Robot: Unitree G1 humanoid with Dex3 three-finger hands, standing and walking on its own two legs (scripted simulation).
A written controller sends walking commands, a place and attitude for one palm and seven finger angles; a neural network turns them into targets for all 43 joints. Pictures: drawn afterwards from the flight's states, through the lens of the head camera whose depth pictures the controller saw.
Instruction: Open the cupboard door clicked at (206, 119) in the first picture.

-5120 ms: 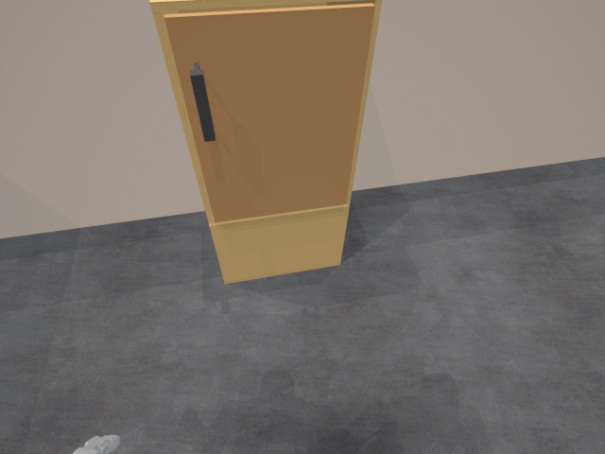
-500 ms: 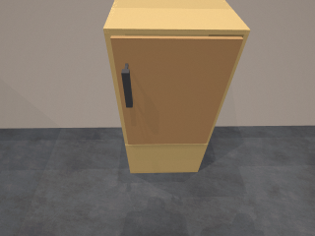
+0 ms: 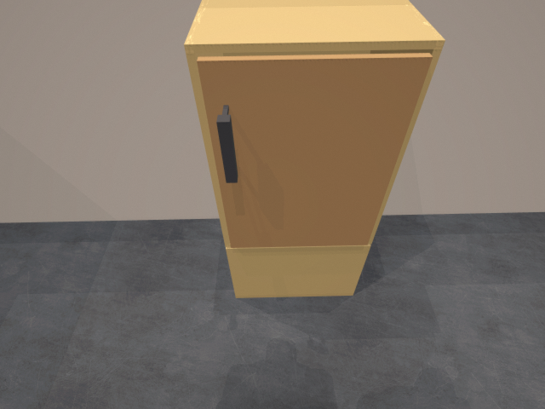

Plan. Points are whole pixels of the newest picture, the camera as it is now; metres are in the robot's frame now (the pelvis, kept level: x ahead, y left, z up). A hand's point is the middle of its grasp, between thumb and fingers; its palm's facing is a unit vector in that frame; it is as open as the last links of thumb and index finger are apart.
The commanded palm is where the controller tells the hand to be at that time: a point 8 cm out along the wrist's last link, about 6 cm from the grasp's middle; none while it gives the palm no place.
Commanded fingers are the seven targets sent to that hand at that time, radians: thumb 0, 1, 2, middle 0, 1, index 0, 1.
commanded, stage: look again from close up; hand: left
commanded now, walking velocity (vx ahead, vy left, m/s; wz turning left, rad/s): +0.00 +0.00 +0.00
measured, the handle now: (229, 144) +0.61 +0.12 +0.04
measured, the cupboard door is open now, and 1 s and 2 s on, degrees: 0 0 0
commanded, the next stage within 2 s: shuffle to correct the standing spot in 0.22 s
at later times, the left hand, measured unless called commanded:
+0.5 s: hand out of the picture +0.04 +0.17 -0.17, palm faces -0.02 -0.98 -0.20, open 7.4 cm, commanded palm none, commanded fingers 0.00 0.90 0.90 -0.20 -0.30 -0.20 -0.30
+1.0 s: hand out of the picture +0.05 +0.11 -0.18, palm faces +0.04 -0.99 -0.12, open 7.4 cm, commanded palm none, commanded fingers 0.00 0.90 0.90 -0.20 -0.30 -0.20 -0.30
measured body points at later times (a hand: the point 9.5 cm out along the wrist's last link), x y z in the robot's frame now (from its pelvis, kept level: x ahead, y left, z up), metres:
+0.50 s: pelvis +0.03 -0.01 +0.00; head +0.03 +0.00 +0.45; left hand +0.04 +0.22 -0.16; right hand +0.05 -0.24 -0.15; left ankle +0.03 +0.08 -0.73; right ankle -0.02 -0.12 -0.73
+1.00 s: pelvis +0.09 -0.06 +0.00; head +0.11 -0.02 +0.45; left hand +0.05 +0.16 -0.17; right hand +0.12 -0.28 -0.14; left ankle +0.07 +0.05 -0.73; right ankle +0.04 -0.18 -0.65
